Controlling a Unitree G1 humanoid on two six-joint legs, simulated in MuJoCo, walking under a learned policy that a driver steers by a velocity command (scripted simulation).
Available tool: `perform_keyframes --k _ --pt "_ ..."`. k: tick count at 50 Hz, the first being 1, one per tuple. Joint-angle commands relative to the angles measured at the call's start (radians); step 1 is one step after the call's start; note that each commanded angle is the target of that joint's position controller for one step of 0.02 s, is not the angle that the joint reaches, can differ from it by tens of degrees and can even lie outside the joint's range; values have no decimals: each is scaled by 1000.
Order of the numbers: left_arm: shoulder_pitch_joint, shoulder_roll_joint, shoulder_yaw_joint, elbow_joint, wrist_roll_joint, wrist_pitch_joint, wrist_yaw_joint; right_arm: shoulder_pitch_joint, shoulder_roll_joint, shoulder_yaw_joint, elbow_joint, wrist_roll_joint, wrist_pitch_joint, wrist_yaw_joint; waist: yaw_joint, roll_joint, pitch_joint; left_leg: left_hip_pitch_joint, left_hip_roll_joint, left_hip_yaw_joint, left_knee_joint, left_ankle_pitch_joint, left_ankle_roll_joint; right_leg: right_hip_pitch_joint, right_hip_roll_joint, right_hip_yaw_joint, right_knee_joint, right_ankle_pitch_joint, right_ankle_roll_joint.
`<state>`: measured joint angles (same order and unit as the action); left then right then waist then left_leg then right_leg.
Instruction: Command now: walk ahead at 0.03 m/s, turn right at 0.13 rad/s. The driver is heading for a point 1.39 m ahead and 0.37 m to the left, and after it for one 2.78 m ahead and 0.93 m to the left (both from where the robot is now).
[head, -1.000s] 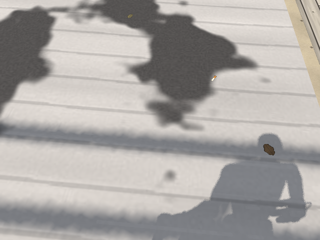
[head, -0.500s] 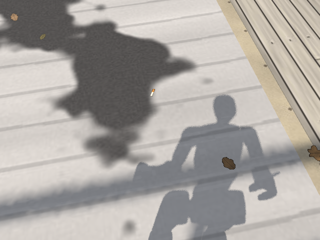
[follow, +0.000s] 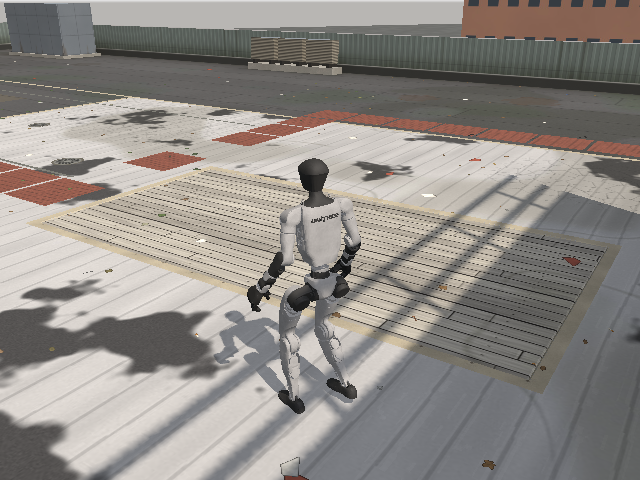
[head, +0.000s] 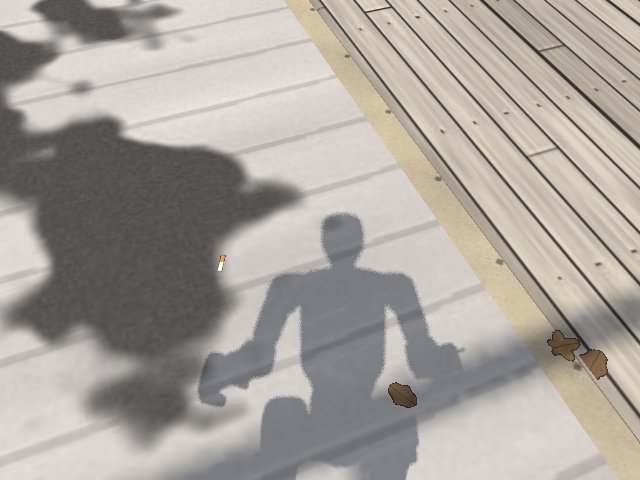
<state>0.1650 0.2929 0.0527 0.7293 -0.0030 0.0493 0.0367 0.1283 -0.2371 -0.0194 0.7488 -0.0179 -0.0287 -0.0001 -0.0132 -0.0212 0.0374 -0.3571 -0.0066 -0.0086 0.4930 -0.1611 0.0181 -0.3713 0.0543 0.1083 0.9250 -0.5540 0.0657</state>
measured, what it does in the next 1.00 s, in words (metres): walks ahead: right foot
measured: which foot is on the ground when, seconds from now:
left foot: down 0.00-1.00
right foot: up 0.00-0.10, down 0.12-0.86, up 0.88-1.00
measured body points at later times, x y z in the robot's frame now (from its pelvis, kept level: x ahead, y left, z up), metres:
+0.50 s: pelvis +0.03 -0.03 +0.00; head +0.04 -0.04 +0.45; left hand +0.11 +0.22 -0.14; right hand +0.13 -0.29 -0.13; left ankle +0.06 +0.11 -0.74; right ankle -0.01 -0.16 -0.74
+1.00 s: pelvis +0.12 +0.01 +0.01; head +0.12 +0.02 +0.46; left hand +0.19 +0.28 -0.13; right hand +0.11 -0.25 -0.13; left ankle +0.07 +0.09 -0.74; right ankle +0.08 -0.14 -0.65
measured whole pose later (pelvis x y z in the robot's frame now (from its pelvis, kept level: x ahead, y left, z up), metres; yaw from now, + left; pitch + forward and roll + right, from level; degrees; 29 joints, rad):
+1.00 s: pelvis +0.12 +0.01 +0.01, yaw +1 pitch +0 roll -1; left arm 0.23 0.27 0.06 0.98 -0.03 -0.08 0.01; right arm 0.37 -0.23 -0.04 1.04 0.01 -0.10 0.02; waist -0.03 -0.02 0.01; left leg -0.09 -0.03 0.03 0.38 -0.28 0.05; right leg -0.43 -0.04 0.02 1.07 -0.31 -0.06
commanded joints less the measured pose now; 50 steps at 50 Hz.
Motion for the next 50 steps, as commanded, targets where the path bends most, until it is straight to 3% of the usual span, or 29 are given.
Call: perform_keyframes --k 1,4,5,6,7,8,9,10,12,15,30,31,33,34,36,37,38,40,41,42,43,44,45,46,48,50 --pt "77 39 14 -11 -2 2 2 -60 -146 -39 -51 4 10 -3 31 188 -115 122 186 -196 -159 231 155 51 -50 -39 -161 69 25" --pt "92 40 17 24 -2 -8 -5 -31 -147 -39 -28 15 20 -5 30 194 -148 141 174 -175 -126 149 151 180 -41 -77 -431 307 1" --pt "88 46 18 32 3 -9 -7 -13 -138 -35 -19 19 19 -5 30 184 -141 121 162 -171 -124 80 127 225 -38 -80 -519 376 -18" --pt "66 77 21 22 16 -10 -7 14 -129 -29 -7 16 12 -1 19 150 -137 74 151 -168 -126 -11 81 275 -79 -31 -527 434 -43" --pt "51 130 30 11 23 -10 -3 23 -122 -25 -9 1 3 6 -8 62 -126 33 113 -126 -93 -95 36 281 -152 36 -506 490 -83" --pt "38 127 33 37 19 -11 -7 28 -96 -21 -6 -5 -2 10 -36 -68 -104 90 41 -35 -81 -137 -10 162 -143 39 -506 312 -122" --pt "23 75 21 32 19 -18 -13 -8 -111 -23 2 -11 -2 8 -11 -52 -71 135 32 -22 -48 -101 -35 97 -128 38 -538 213 -122" --pt "24 59 15 44 25 -26 -13 -20 -111 -26 5 -6 -1 5 -10 -45 -54 152 34 -21 -38 -67 -34 69 -125 36 -551 192 -108" --pt "27 70 15 59 20 -45 -11 -3 -114 -28 23 1 7 -6 -11 -38 -26 150 38 -26 -29 -3 -24 67 -112 25 -540 272 -86" --pt "64 66 12 92 13 -58 -7 13 -111 -30 48 5 10 -13 -6 -28 -32 161 40 -27 -22 53 -22 92 -105 14 -519 351 -81" --pt "86 40 -2 222 5 -63 -6 34 -118 -40 175 15 33 -37 3 15 -32 202 41 -24 -25 142 -36 148 -79 -23 -517 479 -83" --pt "86 38 -3 230 5 -63 -6 36 -118 -40 182 15 33 -38 3 15 -31 203 41 -23 -26 141 -36 149 -78 -25 -518 479 -83" --pt "115 46 0 256 -1 -58 -4 50 -103 -37 206 19 37 -39 11 -17 -32 182 -5 27 11 -94 -35 147 -74 -15 -558 212 -107" --pt "117 73 9 255 -6 -56 -3 38 -104 -39 207 24 36 -40 22 -52 3 124 -35 59 64 -239 -33 129 -96 29 -592 15 -141" --pt "145 128 25 252 -15 -66 -2 -19 -98 -37 181 32 14 -34 53 -144 97 -42 -41 80 200 -302 -21 124 -233 225 -710 -248 -230" --pt "150 144 32 255 -19 -77 -2 -37 -87 -33 169 40 -5 -27 59 -173 141 -83 -6 47 257 -280 -3 108 -301 319 -745 -262 -273" --pt "140 134 31 254 -21 -89 -2 -31 -85 -33 167 47 -23 -19 47 -176 164 -115 22 24 271 -278 17 118 -332 351 -751 -210 -292" --pt "87 108 26 244 -29 -100 -6 42 -83 -36 191 53 -54 1 -7 -157 152 -30 38 26 129 -268 53 126 -309 277 -694 -63 -264" --pt "46 98 23 233 -32 -99 -9 136 -87 -44 233 53 -61 6 -54 -128 118 146 11 50 15 -191 58 56 -253 194 -639 15 -228" --pt "15 76 17 218 -25 -102 -11 236 -113 -58 277 44 -63 7 -88 -63 73 308 13 5 -23 -119 55 -18 -183 103 -513 156 -190" --pt "-6 13 -1 190 -17 -112 -11 351 -202 -84 300 39 -67 7 -119 183 15 449 183 -301 -180 -233 129 -154 -47 -71 -189 220 -114" --pt "-12 16 3 156 -22 -128 -8 444 -259 -89 320 29 -75 24 -129 354 -38 543 370 -705 -332 -304 256 -310 25 -65 74 -5 -84" --pt "5 62 15 166 -40 -140 -14 350 -181 -60 300 23 -85 24 -71 210 18 497 397 -694 -325 -336 259 -382 -45 10 223 7 -103" --pt "19 60 15 179 -48 -149 -25 277 -139 -49 273 24 -91 24 -42 153 64 453 353 -566 -319 -296 226 -402 -91 10 258 106 -127" --pt "3 63 24 189 -35 -156 -29 226 -118 -37 250 25 -91 27 -24 100 76 428 285 -374 -336 -125 170 -405 -153 -28 191 266 -142" --pt "-13 44 27 188 -23 -150 -39 272 -85 -24 263 18 -78 21 -29 126 47 420 229 -240 -342 77 147 -351 -165 -69 118 336 -125"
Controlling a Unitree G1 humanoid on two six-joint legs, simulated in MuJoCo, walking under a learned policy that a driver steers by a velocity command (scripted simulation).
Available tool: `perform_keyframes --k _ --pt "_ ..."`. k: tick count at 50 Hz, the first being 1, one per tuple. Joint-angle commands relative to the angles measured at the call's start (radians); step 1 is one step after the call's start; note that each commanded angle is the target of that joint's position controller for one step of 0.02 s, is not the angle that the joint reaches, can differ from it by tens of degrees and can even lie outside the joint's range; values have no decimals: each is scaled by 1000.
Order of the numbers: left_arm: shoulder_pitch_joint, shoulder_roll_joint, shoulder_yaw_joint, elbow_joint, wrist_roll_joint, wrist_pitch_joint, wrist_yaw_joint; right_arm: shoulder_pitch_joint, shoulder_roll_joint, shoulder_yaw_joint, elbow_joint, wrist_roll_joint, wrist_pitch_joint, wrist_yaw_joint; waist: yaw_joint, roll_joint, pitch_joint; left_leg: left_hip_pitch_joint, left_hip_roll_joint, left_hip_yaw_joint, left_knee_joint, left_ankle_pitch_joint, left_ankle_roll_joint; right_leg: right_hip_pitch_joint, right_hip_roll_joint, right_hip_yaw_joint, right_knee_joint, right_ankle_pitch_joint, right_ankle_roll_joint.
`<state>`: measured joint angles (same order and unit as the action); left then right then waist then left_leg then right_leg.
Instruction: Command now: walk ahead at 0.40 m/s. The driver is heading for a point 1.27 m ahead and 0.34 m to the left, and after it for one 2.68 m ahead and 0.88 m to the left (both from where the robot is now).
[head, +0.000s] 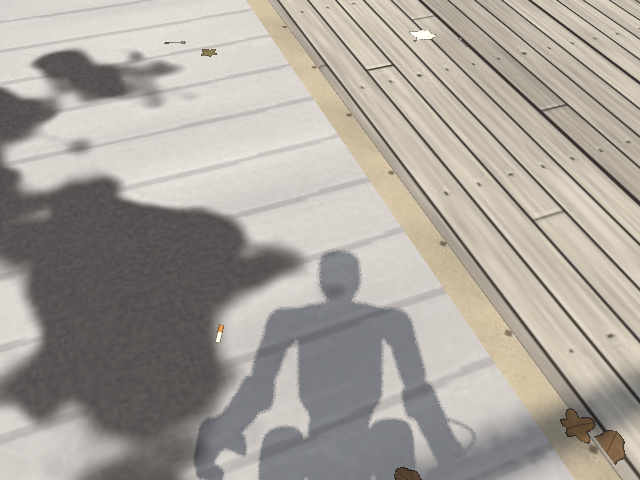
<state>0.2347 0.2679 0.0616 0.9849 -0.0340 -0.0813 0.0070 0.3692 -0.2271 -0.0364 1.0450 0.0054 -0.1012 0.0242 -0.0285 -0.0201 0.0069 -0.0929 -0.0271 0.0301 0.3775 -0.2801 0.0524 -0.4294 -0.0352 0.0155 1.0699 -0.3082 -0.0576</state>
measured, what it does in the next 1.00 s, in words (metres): walks ahead, turning left: right foot, then left foot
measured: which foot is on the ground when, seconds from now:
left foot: down 0.00-0.32, up 0.34-0.86, down 0.88-1.00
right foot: up 0.00-0.30, down 0.32-0.86, up 0.88-1.00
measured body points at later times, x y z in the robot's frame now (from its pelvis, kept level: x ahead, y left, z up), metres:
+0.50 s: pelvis +0.26 -0.06 +0.00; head +0.28 -0.07 +0.45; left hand +0.34 +0.21 -0.13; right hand +0.33 -0.33 -0.15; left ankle +0.20 +0.09 -0.65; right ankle +0.31 -0.15 -0.74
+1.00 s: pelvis +0.53 +0.05 -0.01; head +0.57 +0.07 +0.43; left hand +0.52 +0.34 -0.14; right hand +0.75 -0.16 -0.12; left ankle +0.56 +0.13 -0.74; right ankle +0.48 -0.14 -0.64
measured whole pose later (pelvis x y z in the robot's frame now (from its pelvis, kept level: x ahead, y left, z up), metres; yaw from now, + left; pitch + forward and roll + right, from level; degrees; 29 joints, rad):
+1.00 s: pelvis +0.53 +0.05 -0.01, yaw +24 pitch +1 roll -1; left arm 0.19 0.28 0.05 0.89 -0.02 -0.12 0.00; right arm 0.20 -0.27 -0.08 0.77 0.01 -0.06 0.04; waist 0.00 0.00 0.07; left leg -0.38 -0.08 0.03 0.53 -0.18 0.10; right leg -0.38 -0.05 0.02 1.22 -0.40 -0.01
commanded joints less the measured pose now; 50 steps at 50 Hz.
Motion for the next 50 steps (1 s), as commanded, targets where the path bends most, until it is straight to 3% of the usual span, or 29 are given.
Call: perform_keyframes --k 1,4,6,11,13,14,15,16,17,18,19,20,21,23,24,28,33,36,38,41,42,43,44,45,46,47,48,49,50 --pt "-100 52 16 -73 13 -16 -13 59 -101 -6 -25 -6 0 -8 -19 121 70 163 241 -244 -227 277 119 -298 -72 3 -59 110 14" --pt "-220 15 1 -124 16 -10 -16 77 -141 -10 -26 -8 14 -28 -34 91 94 123 236 -184 -255 342 132 -306 -58 -23 -244 193 55" --pt "-290 6 -8 -151 12 -11 -22 84 -155 -13 -28 -8 18 -36 -47 105 109 68 220 -143 -280 309 126 -245 -37 -42 -376 278 64" --pt "-391 35 -13 -200 5 -17 -43 131 -155 -22 -5 12 21 -42 -43 107 152 99 269 -125 -281 340 122 -177 -17 -29 -521 341 31" --pt "-358 71 -1 -205 5 -25 -47 110 -170 -31 -12 15 29 -43 2 111 121 155 290 -136 -211 491 107 -113 0 -20 -555 293 8" --pt "-300 99 13 -195 6 -28 -45 91 -185 -37 -21 13 34 -43 40 129 72 166 288 -134 -136 662 97 -17 27 -35 -555 262 -6" --pt "-171 135 33 -160 5 -28 -38 72 -185 -37 -31 8 41 -42 110 137 -12 140 257 -114 11 805 76 160 53 -51 -559 249 -27" --pt "20 182 57 -110 5 -26 -27 55 -167 -29 -50 -2 45 -40 194 129 -136 7 205 -92 235 740 43 439 11 -9 -536 237 -59" --pt "175 279 80 -83 32 -23 -17 144 -62 1 -77 -13 37 -32 177 -60 -320 -349 73 -41 615 329 -16 845 -256 348 -547 86 -173" --pt "196 240 62 -71 35 -21 -27 203 0 18 -63 12 20 -31 151 -229 -442 -511 -22 -139 846 -305 -27 908 -397 721 -743 -126 -244" --pt "113 154 37 -78 25 -27 -28 96 -121 -17 -84 45 8 -33 147 -160 -259 -589 37 -182 940 -265 -9 747 -349 635 -803 -200 -181" --pt "9 115 25 -94 20 -32 -27 23 -151 -28 -112 53 3 -39 115 -120 -121 -609 86 -149 931 -162 5 577 -325 480 -832 -144 -140" --pt "-64 83 15 -100 24 -37 -29 -4 -141 -34 -114 41 5 -47 81 -65 -55 -561 129 -138 891 -78 7 430 -289 358 -862 -29 -118" --pt "-117 44 7 -87 45 -46 -34 37 -87 -41 -105 33 30 -48 18 -90 -16 -443 176 -145 828 2 9 270 -225 176 -917 87 -89" --pt "-119 38 8 -79 45 -49 -34 46 -65 -41 -106 35 44 -46 7 -89 -7 -429 183 -138 816 7 10 240 -215 126 -937 114 -95" --pt "-91 87 19 -55 51 -55 -12 -59 -80 -54 -173 25 72 -46 0 -43 59 -558 196 -149 721 136 -15 218 -223 4 -990 196 -126" --pt "-31 133 25 -52 48 -41 14 -220 -67 -43 -235 16 53 -10 48 1 83 -590 172 -76 443 343 -29 303 -206 -135 -990 308 -109" --pt "46 153 31 -37 36 -22 18 -334 -52 -29 -290 14 50 13 94 22 110 -631 160 -26 335 333 -14 418 -234 -178 -956 360 -106" --pt "79 166 37 -31 27 -3 16 -376 -56 -25 -328 17 51 28 102 14 115 -652 145 3 292 267 5 507 -256 -199 -905 441 -96" --pt "52 204 49 -51 18 20 19 -331 -105 -45 -358 20 58 42 44 -44 42 -506 60 84 272 121 55 565 -265 -244 -729 887 -64" --pt "39 216 53 -59 17 30 22 -241 -138 -64 -346 23 60 41 -12 -62 -14 -386 15 108 271 80 81 555 -257 -256 -590 1029 -51" --pt "19 216 51 -69 13 36 24 -89 -190 -94 -312 27 61 33 -99 -51 -94 -166 -30 110 205 131 118 480 -225 -276 -384 1026 -21" --pt "29 188 39 -89 28 29 24 70 -281 -133 -275 27 71 9 -158 49 -188 141 58 -76 163 116 172 241 -179 -277 -78 735 28" --pt "117 20 -9 -142 57 -3 6 34 -377 -143 -280 28 65 2 -21 291 -255 443 310 -661 58 -25 356 -212 45 -173 264 -229 89" --pt "13 101 1 -165 14 -51 -10 73 -302 -118 -309 12 50 7 -90 177 -370 508 373 -882 -89 -100 391 -328 67 63 369 -286 69" --pt "-82 140 13 -197 -20 -75 -18 38 -243 -102 -301 3 36 8 -99 133 -233 434 346 -731 -104 -19 332 -415 13 76 343 -189 38" --pt "-91 131 9 -195 -9 -85 -13 -30 -208 -92 -312 9 27 7 -53 51 -148 284 299 -591 -95 89 293 -380 -36 75 252 -97 23" --pt "-82 136 17 -180 16 -83 -5 -105 -177 -83 -330 8 25 6 -9 15 -97 140 257 -488 -101 202 263 -303 -67 73 160 -49 29" --pt "-58 147 25 -174 24 -69 -6 -144 -152 -72 -348 -2 23 2 26 24 -81 50 230 -429 -121 285 251 -229 -88 81 110 -18 36"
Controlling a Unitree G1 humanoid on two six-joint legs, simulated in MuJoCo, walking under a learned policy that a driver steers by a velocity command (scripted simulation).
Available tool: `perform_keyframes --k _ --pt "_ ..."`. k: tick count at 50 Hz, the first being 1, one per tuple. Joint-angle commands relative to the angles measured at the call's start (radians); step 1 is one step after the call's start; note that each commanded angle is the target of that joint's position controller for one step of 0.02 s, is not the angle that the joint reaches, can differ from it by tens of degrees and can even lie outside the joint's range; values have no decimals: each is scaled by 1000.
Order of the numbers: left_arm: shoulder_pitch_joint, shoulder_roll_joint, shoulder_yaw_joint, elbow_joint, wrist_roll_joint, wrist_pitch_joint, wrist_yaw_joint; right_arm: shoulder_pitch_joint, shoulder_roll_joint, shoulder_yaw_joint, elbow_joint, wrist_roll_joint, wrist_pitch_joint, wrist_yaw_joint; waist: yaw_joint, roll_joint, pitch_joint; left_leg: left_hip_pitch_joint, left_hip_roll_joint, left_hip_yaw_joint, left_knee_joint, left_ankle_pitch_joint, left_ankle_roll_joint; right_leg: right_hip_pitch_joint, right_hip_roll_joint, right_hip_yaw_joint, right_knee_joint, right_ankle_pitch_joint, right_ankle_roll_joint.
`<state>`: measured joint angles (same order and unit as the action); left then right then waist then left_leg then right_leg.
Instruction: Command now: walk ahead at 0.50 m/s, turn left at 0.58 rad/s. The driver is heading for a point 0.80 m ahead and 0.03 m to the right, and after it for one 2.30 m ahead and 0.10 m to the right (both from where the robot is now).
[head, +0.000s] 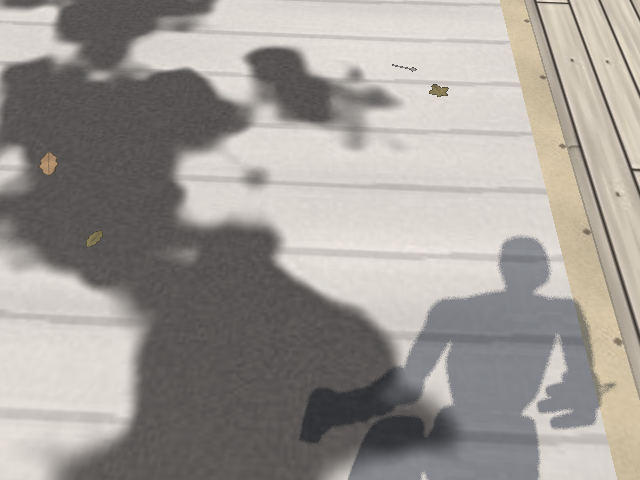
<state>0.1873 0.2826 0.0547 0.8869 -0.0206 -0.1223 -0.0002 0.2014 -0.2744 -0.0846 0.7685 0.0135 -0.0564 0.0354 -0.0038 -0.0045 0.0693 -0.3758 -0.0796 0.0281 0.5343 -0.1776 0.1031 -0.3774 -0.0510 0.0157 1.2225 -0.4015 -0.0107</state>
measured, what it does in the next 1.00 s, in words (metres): walks ahead: right foot, then left foot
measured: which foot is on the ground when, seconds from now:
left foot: down 0.00-0.36, up 0.38-0.86, down 0.88-1.00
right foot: up 0.00-0.34, down 0.36-0.88, up 0.90-1.00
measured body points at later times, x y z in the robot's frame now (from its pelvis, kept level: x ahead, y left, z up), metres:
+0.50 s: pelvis +0.30 -0.04 +0.01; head +0.33 -0.04 +0.45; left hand +0.37 +0.25 -0.10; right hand +0.43 -0.30 -0.12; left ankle +0.17 +0.06 -0.64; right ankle +0.37 -0.13 -0.73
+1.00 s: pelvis +0.55 +0.07 +0.01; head +0.58 +0.09 +0.45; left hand +0.53 +0.35 -0.13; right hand +0.77 -0.15 -0.08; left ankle +0.59 +0.18 -0.73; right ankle +0.47 -0.10 -0.64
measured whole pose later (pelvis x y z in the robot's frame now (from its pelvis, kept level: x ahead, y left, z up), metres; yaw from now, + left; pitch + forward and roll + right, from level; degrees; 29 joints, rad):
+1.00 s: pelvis +0.55 +0.07 +0.01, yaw +9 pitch +2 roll +0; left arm 0.34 0.30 0.05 0.90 -0.03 -0.07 0.00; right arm 0.14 -0.25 -0.05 0.70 -0.01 -0.09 0.02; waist 0.03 -0.03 0.02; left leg -0.35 0.00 0.07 0.49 -0.17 0.03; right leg -0.39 -0.03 0.05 1.14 -0.40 -0.01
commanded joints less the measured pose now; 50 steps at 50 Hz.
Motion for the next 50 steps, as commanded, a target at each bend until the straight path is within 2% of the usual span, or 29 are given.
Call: perform_keyframes --k 1,4,9,11,14,16,17,18,19,20,21,22,23,24,25,26,29,32,35,37,40,42,43,44,45,46,47,49,50 --pt "0 129 35 -80 16 -13 0 15 -106 -22 -78 -11 -23 -12 17 12 -135 282 270 -406 -298 223 200 -243 -75 78 -83 90 3" --pt "-54 87 27 -111 37 14 5 54 -150 -32 -71 1 -26 -32 18 13 -95 187 237 -320 -325 320 200 -240 -58 44 -249 184 57" --pt "-236 51 8 -173 26 8 -5 123 -166 -38 -57 6 -11 -51 -52 79 -59 117 160 -256 -309 171 116 -151 23 18 -629 502 71" --pt "-277 66 10 -196 15 3 -11 155 -166 -39 -43 10 -9 -50 -69 95 -55 138 178 -297 -289 122 104 -125 38 31 -684 528 63" --pt "-269 99 17 -200 16 -11 -26 181 -141 -31 -26 8 -3 -57 -65 112 -61 261 232 -355 -213 112 94 -131 28 52 -741 481 32" --pt "-222 117 24 -191 18 -22 -31 180 -141 -31 -20 1 4 -61 -38 140 -66 315 256 -381 -156 207 83 -87 33 34 -755 390 -2" --pt "-144 135 36 -169 23 -27 -28 169 -133 -27 -25 0 7 -60 4 143 -99 323 226 -366 -79 331 65 15 52 6 -790 376 -30" --pt "-24 169 50 -145 36 -31 -24 159 -102 -12 -37 -7 6 -55 61 120 -202 274 173 -326 91 372 37 214 -4 48 -762 393 -78" --pt "130 236 66 -130 44 -29 -21 217 -59 6 -52 -23 2 -56 89 -33 -358 76 79 -247 391 125 -12 521 -180 279 -721 395 -168" --pt "213 268 80 -72 31 -14 -34 357 -18 19 -45 16 -10 -52 40 -353 -423 -257 -30 -188 677 -404 -72 746 -344 734 -877 120 -309" --pt "190 170 56 -86 1 -12 -38 288 -119 4 -32 30 -14 -54 76 -200 -312 -377 29 -245 774 -383 -68 691 -327 758 -933 -107 -273" --pt "123 122 41 -99 3 -5 -34 158 -155 -5 -58 25 -15 -53 90 -101 -183 -408 68 -216 775 -288 -63 558 -290 600 -945 -81 -230" --pt "67 110 32 -110 16 1 -33 88 -144 -2 -76 9 -16 -54 70 -33 -112 -378 107 -177 736 -219 -63 424 -249 486 -965 43 -213" --pt "38 92 25 -109 25 4 -31 61 -131 -3 -87 -5 -20 -51 46 -32 -75 -351 141 -163 672 -169 -64 339 -216 414 -985 146 -213" --pt "30 80 18 -107 34 3 -28 72 -114 -3 -89 -6 -21 -47 22 -61 -78 -299 167 -153 627 -141 -64 292 -186 358 -1003 220 -205" --pt "36 74 16 -100 31 2 -27 86 -94 1 -86 -3 -19 -44 13 -83 -86 -274 176 -138 590 -133 -68 274 -168 318 -1020 270 -207" --pt "71 118 26 -76 15 -1 -20 38 -57 15 -110 -9 -16 -43 17 -77 -73 -301 195 -100 455 -88 -93 256 -173 236 -1063 404 -233" --pt "98 143 31 -61 8 10 -11 -55 -37 28 -134 -10 -22 -37 43 -63 -62 -288 192 -73 264 75 -106 258 -146 149 -1084 459 -212" --pt "149 153 29 -39 0 21 -8 -147 -29 34 -153 -2 -29 -26 78 -65 -44 -224 159 -41 105 209 -109 258 -122 86 -1077 467 -186" --pt "191 156 27 -20 -3 30 -9 -201 -33 35 -172 5 -32 -17 96 -67 -30 -214 144 -34 53 226 -104 294 -144 90 -1063 462 -182" --pt "220 165 29 1 -8 48 -5 -248 -54 28 -201 7 -41 -3 85 -74 -10 -200 127 -44 -15 148 -75 368 -188 130 -1007 504 -165" --pt "194 189 35 -1 -9 59 1 -158 -93 10 -182 3 -49 -3 14 -85 -55 -45 96 -28 -71 110 -48 372 -182 132 -903 659 -141" --pt "183 180 30 -7 -7 60 2 -25 -135 -13 -141 -3 -50 -11 -53 -70 -140 160 87 -18 -89 127 -22 324 -135 101 -759 746 -116" --pt "161 132 11 -37 12 55 1 155 -201 -36 -109 -21 -48 -23 -132 -14 -284 458 226 -144 -35 159 35 148 -78 63 -500 584 -78" --pt "283 10 -26 -58 15 37 -1 237 -290 -55 -92 -33 -35 -28 -96 245 -439 811 494 -552 -82 58 175 -230 71 -8 -128 23 -9" --pt "268 87 -8 -39 -9 24 -4 257 -202 -35 -86 -25 -29 -27 -121 236 -470 780 514 -714 -182 -88 198 -337 60 107 22 -180 -7" --pt "186 152 14 -63 -30 22 -5 191 -155 -17 -86 -18 -29 -29 -113 171 -295 649 475 -561 -209 -106 151 -404 12 108 66 -111 -12" --pt "108 131 19 -78 -14 34 1 67 -92 3 -84 -18 -36 -24 -55 108 -140 396 390 -347 -283 -24 106 -356 -55 77 -9 32 -6" --pt "125 116 24 -73 -9 50 3 28 -71 8 -81 -23 -45 -21 -21 125 -107 310 360 -270 -325 16 90 -299 -79 85 -44 77 -2"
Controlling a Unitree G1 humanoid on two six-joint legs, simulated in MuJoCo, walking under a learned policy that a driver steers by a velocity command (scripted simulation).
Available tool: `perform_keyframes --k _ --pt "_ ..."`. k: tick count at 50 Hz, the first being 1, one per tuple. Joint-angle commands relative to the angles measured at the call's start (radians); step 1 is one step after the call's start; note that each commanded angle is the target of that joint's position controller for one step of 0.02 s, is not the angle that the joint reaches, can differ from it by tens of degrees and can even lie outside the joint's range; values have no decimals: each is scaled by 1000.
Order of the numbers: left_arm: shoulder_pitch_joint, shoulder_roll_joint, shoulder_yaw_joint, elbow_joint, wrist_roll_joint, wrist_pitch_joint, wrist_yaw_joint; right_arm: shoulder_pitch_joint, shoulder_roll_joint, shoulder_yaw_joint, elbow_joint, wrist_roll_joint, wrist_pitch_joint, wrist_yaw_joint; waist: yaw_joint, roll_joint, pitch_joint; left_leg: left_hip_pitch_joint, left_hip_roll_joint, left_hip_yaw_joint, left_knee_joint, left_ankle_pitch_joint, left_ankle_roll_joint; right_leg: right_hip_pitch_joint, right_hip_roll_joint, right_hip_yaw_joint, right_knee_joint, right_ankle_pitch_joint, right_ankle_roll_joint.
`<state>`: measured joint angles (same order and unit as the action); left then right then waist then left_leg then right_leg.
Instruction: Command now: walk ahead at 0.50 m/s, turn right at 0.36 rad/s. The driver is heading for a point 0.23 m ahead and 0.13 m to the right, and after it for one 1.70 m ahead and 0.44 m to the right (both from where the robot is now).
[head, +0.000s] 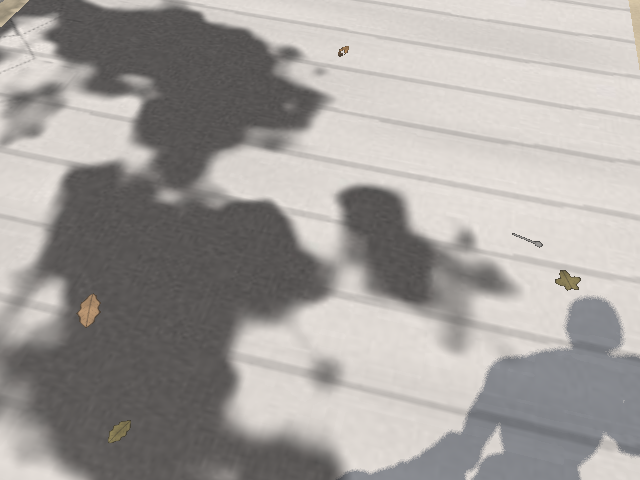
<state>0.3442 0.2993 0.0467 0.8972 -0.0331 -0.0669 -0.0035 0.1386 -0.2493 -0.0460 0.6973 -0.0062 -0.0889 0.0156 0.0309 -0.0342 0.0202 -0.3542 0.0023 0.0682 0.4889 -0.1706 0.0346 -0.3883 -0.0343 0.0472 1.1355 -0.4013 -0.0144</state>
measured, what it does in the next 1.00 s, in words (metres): walks ahead, turning right: right foot, then left foot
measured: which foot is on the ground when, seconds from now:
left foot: down 0.00-0.34, up 0.36-0.78, down 0.80-1.00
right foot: up 0.00-0.32, down 0.34-0.80, up 0.82-1.00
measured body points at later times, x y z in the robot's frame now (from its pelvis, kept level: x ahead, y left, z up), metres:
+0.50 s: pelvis +0.18 -0.04 -0.01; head +0.23 -0.07 +0.44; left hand +0.41 +0.19 -0.09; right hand +0.25 -0.35 -0.12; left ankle +0.17 +0.12 -0.65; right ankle +0.25 -0.14 -0.74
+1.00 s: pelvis +0.24 +0.00 +0.01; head +0.28 +0.01 +0.45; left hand +0.52 +0.17 -0.10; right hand +0.22 -0.30 -0.09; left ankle +0.31 +0.09 -0.74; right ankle +0.16 -0.13 -0.67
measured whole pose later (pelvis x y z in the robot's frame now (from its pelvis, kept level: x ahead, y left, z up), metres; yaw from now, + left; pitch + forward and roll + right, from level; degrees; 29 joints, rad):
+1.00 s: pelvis +0.24 +0.00 +0.01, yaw -29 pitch +1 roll -1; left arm 0.18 0.32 0.09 0.67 -0.01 0.05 0.03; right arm 0.20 -0.25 -0.05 0.75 -0.01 -0.01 -0.02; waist -0.02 -0.04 0.02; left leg -0.27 0.02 -0.03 0.48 -0.23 0.01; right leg -0.46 0.08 0.14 0.99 -0.44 0.08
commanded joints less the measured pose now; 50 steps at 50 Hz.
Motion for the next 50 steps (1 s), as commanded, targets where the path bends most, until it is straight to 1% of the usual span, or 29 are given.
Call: perform_keyframes --k 1,2,6,10,13,15,16,17,18,19,20,21,22,23,25,26,30,34,37,39,40,41,42,43,44,45,46,48,50 --pt "-14 74 29 -81 1 9 5 69 -93 -33 -2 -6 -20 1 -35 158 -43 231 267 -263 -314 36 157 -244 -102 51 30 105 7" --pt "-11 51 27 -82 1 21 5 59 -96 -36 7 -6 -27 1 -22 144 -31 201 266 -220 -337 83 162 -233 -105 49 19 123 12" --pt "-68 33 29 -131 21 38 4 29 -138 -51 33 -15 -29 -19 5 109 7 165 249 -17 -312 495 158 -242 -86 26 -154 266 45" --pt "-192 9 18 -188 27 35 -32 54 -176 -60 52 -3 -2 -46 -44 100 -11 195 230 93 -273 532 133 -147 -51 -51 -410 458 32" --pt "-226 45 33 -231 29 44 -52 61 -203 -71 65 22 22 -52 -43 110 -27 295 273 91 -195 544 115 -146 -38 -61 -482 379 0" --pt "-195 77 49 -242 34 49 -59 43 -219 -79 61 39 38 -58 -16 122 -46 328 283 93 -80 634 93 -98 -3 -93 -514 282 -34" --pt "-128 99 63 -231 34 47 -58 30 -218 -80 57 46 47 -62 21 110 -77 323 260 110 38 668 69 -11 32 -116 -573 293 -58" --pt "-29 149 88 -206 37 43 -46 55 -194 -73 60 41 51 -60 60 51 -132 282 195 135 226 599 24 142 72 -116 -660 426 -92" --pt "21 261 115 -216 38 46 -18 110 -147 -53 42 -5 47 -54 53 -149 -206 51 115 149 532 159 -55 375 -119 149 -646 933 -172" --pt "-38 317 112 -257 56 44 -14 211 -84 -27 17 -31 42 -39 -45 -262 -355 -251 -67 5 848 -580 -111 611 -347 573 -651 1066 -409" --pt "-43 238 95 -281 45 46 -24 139 -161 -40 33 -2 42 -27 35 -87 -423 -282 -29 -159 901 -523 -91 577 -318 545 -719 864 -395" --pt "-101 198 82 -290 36 42 -26 68 -170 -44 10 24 47 -28 21 -52 -308 -329 -1 -154 869 -431 -72 475 -276 441 -747 707 -345" --pt "-146 163 74 -288 18 47 -20 49 -159 -44 19 13 56 -41 -5 18 -215 -331 35 -149 793 -360 -72 359 -224 374 -773 555 -284" --pt "-185 140 67 -295 14 56 -11 36 -170 -49 19 -1 68 -55 -26 3 -157 -297 53 -151 719 -307 -75 243 -191 335 -800 460 -254" --pt "-215 145 68 -313 40 64 0 55 -163 -52 17 -6 84 -59 -57 -60 -143 -196 34 -140 657 -243 -81 113 -141 303 -831 424 -240" --pt "-214 152 71 -317 44 65 6 66 -149 -49 19 -6 85 -61 -61 -68 -152 -179 25 -138 613 -231 -87 99 -130 288 -831 446 -240" --pt "-195 169 80 -323 30 76 32 29 -123 -38 10 -5 84 -65 -40 -70 -178 -166 8 -158 449 -170 -114 110 -111 309 -816 345 -226" --pt "-202 167 82 -335 32 93 37 -6 -127 -37 -3 4 77 -55 -19 -110 -153 -112 -12 -166 312 -146 -114 85 -91 370 -820 169 -203" --pt "-195 153 76 -339 32 102 32 17 -135 -40 -1 9 62 -41 -14 -133 -160 -54 -17 -153 194 -157 -94 127 -102 412 -779 218 -190" --pt "-203 134 65 -339 24 111 34 67 -126 -41 12 6 53 -27 -47 -129 -156 72 -16 -119 -4 -44 -62 102 -75 398 -722 261 -155" --pt "-164 108 56 -329 22 112 35 80 -155 -49 11 -7 51 -24 -44 -84 -148 153 54 -168 -91 15 -29 51 -31 362 -668 199 -108" --pt "-113 52 40 -325 36 111 34 70 -221 -58 -8 -30 56 -27 -3 135 -148 224 267 -378 -168 110 50 -51 86 220 -450 -40 -41" --pt "-157 108 60 -364 27 96 33 48 -254 -66 -3 -57 59 -24 1 357 -70 116 387 -585 -216 203 211 -168 177 98 -290 -224 3" --pt "-160 174 80 -343 38 88 35 9 -210 -56 -31 -47 53 -27 -15 260 -63 102 373 -562 -209 205 241 -163 141 149 -118 -197 31" --pt "-142 181 88 -317 29 92 33 -19 -186 -51 -34 -29 52 -31 -3 195 -60 119 319 -466 -179 223 202 -176 145 147 -42 -141 44" --pt "-118 150 83 -288 30 102 38 -35 -168 -46 -38 -13 53 -33 5 158 -64 144 267 -394 -157 228 165 -174 139 142 -6 -106 64" --pt "-114 124 76 -283 34 110 40 -37 -149 -38 -34 1 53 -34 0 157 -58 164 257 -368 -143 272 162 -185 133 147 18 -72 81" --pt "-131 67 56 -283 26 114 37 -24 -117 -25 -23 -1 61 -35 -6 170 -65 174 207 -283 -135 322 157 -131 116 104 -67 -40 103" --pt "-173 28 36 -295 27 111 33 -16 -119 -25 -15 -3 70 -36 -27 210 -86 212 178 -239 -116 332 145 -56 67 37 -270 -33 115"
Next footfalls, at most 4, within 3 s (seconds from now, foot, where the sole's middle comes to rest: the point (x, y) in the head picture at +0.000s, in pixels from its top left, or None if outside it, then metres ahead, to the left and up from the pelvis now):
0.34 right None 0.29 -0.15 -0.77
0.80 left None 0.35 0.07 -0.77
1.12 right None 0.19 -0.14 -0.77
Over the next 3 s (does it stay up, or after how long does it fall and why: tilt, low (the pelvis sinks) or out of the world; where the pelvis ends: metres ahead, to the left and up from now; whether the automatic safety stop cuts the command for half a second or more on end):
stays up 0.27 -0.02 -0.01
